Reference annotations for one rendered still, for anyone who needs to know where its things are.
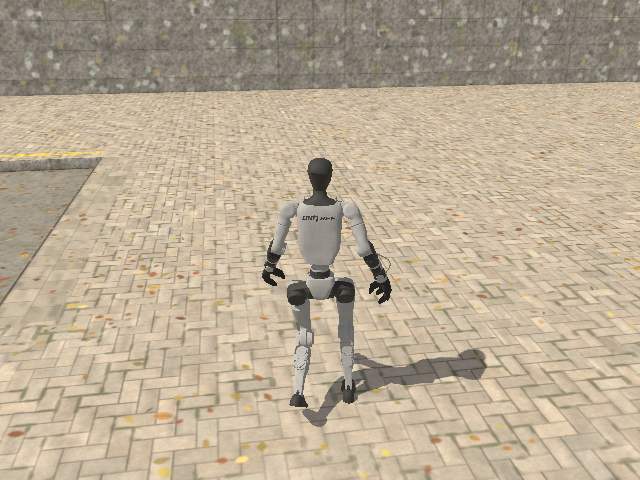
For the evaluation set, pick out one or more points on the right robot forearm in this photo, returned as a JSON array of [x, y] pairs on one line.
[[375, 265]]

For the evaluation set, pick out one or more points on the robot left foot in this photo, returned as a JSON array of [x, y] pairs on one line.
[[298, 401]]

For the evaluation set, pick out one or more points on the right robot hand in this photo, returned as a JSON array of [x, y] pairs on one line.
[[383, 287]]

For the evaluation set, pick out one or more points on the robot head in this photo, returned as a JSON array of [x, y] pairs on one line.
[[320, 173]]

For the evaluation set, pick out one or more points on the left robot forearm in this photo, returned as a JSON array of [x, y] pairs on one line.
[[271, 259]]

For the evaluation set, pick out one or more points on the left robot hand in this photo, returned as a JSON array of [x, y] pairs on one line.
[[276, 272]]

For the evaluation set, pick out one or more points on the right robot upper arm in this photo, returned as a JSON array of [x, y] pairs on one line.
[[352, 212]]

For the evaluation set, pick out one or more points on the left robot upper arm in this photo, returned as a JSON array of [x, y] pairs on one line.
[[288, 210]]

